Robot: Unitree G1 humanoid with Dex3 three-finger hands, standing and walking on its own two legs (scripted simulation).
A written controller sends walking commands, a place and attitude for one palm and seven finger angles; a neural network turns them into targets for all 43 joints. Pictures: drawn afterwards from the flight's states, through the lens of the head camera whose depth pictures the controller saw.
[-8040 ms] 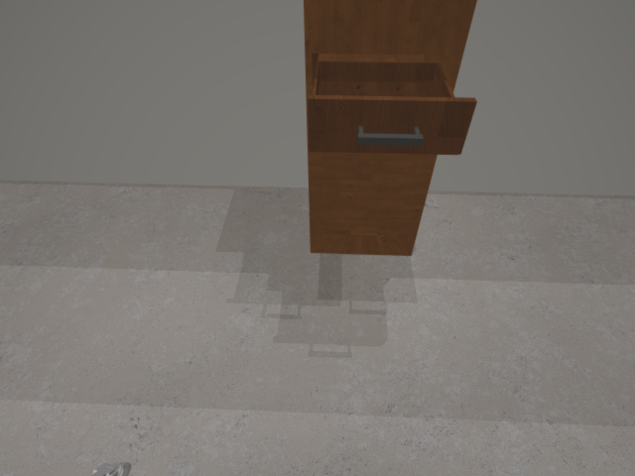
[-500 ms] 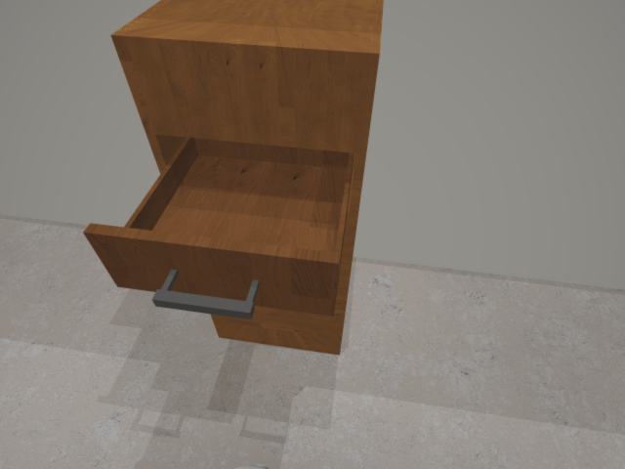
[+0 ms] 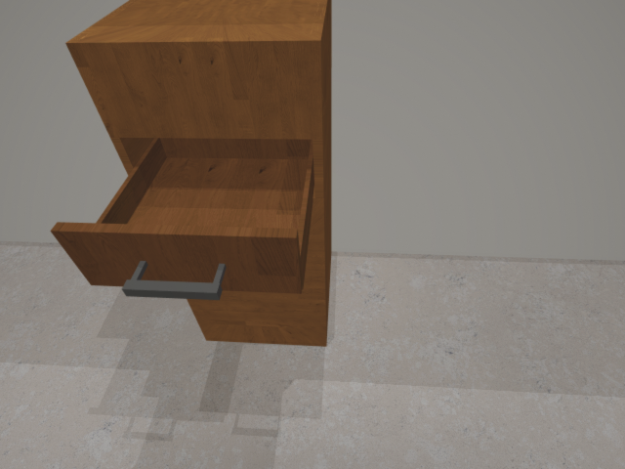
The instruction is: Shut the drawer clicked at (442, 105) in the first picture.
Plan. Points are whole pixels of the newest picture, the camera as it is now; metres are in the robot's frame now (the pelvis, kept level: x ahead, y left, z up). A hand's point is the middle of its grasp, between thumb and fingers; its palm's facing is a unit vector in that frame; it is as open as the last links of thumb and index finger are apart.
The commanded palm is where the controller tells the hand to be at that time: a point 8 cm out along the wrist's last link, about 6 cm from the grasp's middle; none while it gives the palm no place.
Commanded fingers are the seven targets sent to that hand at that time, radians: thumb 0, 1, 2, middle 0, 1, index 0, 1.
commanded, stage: come to a stop and stand still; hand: left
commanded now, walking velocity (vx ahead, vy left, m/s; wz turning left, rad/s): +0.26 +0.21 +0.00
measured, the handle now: (176, 279) +0.39 +0.25 +0.00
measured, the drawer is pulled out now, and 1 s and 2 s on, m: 0.27 0.27 0.27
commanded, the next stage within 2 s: look again from close up in 1.60 s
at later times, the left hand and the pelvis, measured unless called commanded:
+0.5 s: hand out of the picture -0.05 +0.20 -0.17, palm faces +0.07 -0.97 -0.21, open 7.3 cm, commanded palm none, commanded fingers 0.00 0.90 0.90 -0.20 -0.30 -0.20 -0.30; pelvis +0.02 +0.03 +0.00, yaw +2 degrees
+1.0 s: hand out of the picture +0.07 +0.28 -0.16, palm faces -0.03 -0.96 -0.27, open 7.3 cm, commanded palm none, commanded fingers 0.00 0.90 0.90 -0.20 -0.30 -0.20 -0.30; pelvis -0.01 +0.08 +0.00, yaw -3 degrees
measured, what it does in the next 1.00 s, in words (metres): steps on the spot: left foot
